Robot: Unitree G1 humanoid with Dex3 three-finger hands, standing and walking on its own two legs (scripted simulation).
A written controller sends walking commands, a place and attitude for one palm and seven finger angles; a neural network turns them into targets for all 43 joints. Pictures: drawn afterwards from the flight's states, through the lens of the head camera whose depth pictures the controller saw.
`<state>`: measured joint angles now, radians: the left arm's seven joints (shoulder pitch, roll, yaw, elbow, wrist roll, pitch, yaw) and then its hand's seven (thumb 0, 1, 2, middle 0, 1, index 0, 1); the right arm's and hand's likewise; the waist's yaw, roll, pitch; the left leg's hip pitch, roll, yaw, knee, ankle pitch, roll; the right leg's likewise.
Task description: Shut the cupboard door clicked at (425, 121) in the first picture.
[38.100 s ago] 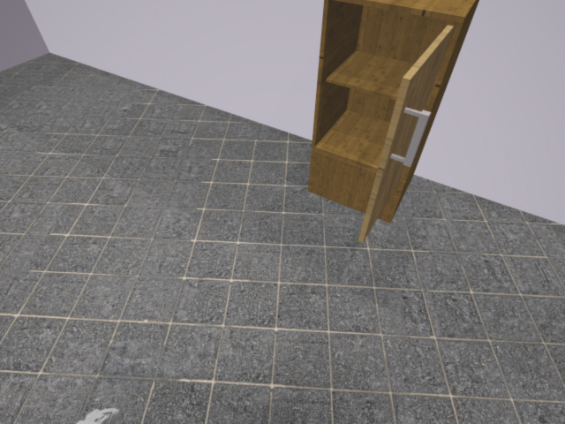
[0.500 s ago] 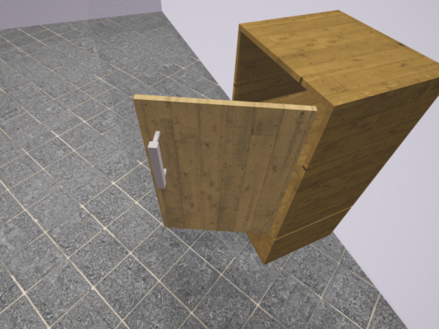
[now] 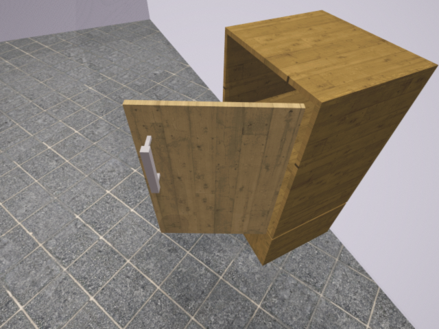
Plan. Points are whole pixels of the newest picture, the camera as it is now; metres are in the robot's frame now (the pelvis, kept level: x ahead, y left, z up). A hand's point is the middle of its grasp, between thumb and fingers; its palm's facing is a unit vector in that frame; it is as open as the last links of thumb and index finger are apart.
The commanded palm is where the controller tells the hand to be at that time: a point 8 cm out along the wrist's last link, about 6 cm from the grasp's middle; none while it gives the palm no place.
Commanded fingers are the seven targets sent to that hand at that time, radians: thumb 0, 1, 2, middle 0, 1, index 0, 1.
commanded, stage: look again from close up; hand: left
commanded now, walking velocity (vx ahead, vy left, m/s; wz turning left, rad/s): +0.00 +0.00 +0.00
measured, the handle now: (152, 165) +0.51 +0.20 -0.04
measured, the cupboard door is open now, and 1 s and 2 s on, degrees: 63 63 63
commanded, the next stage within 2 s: shuffle to correct the standing spot in 0.34 s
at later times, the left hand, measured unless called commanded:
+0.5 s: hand out of the picture -0.04 +0.17 -0.17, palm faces +0.01 -0.98 -0.19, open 7.4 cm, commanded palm none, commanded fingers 0.00 0.90 0.90 -0.20 -0.30 -0.20 -0.30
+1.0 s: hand out of the picture -0.04 +0.16 -0.18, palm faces +0.05 -0.99 -0.11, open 7.4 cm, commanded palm none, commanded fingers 0.00 0.90 0.90 -0.20 -0.30 -0.20 -0.30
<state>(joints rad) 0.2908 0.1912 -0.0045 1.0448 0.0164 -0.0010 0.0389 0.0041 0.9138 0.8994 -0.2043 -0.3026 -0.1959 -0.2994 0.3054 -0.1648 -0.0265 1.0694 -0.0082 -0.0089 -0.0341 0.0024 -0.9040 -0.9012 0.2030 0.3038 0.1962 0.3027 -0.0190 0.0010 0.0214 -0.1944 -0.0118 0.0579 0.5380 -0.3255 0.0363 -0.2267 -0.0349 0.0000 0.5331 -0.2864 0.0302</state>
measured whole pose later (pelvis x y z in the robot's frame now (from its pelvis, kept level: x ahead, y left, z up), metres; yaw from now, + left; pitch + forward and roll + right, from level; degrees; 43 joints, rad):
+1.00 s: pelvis +0.02 +0.01 -0.01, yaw -2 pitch -2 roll -1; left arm 0.44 0.11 0.03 1.10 0.02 0.01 0.01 0.00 0.91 0.90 -0.20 -0.30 -0.19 -0.30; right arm 0.33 -0.14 -0.04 1.10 -0.02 -0.05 -0.02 0.00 -0.91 -0.90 0.20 0.30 0.19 0.30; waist 0.00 -0.03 0.01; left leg -0.19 -0.01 0.11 0.59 -0.37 0.06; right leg -0.28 -0.03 0.01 0.73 -0.41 -0.02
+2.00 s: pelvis +0.03 +0.03 +0.01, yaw -3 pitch +0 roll -1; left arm 0.27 0.16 0.04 1.03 0.01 0.06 0.01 0.00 0.91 0.90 -0.20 -0.30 -0.19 -0.30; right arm 0.28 -0.16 -0.04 1.06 -0.02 0.01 -0.04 0.00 -0.91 -0.90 0.20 0.30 0.20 0.30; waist -0.03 0.00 0.05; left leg -0.26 0.01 0.12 0.41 -0.15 0.07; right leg -0.19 -0.02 -0.02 0.59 -0.40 0.01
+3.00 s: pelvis -0.02 +0.04 +0.00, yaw +1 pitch -2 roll -2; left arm 0.42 0.17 0.00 1.02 0.03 0.00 0.04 0.00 0.91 0.90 -0.20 -0.30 -0.19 -0.30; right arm 0.29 -0.16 -0.02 1.03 -0.01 0.01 -0.01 0.00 -0.92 -0.90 0.20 0.30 0.20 0.30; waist 0.01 -0.02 -0.01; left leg -0.35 -0.04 0.05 0.49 -0.13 0.07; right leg -0.20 -0.03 -0.02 0.52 -0.30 0.01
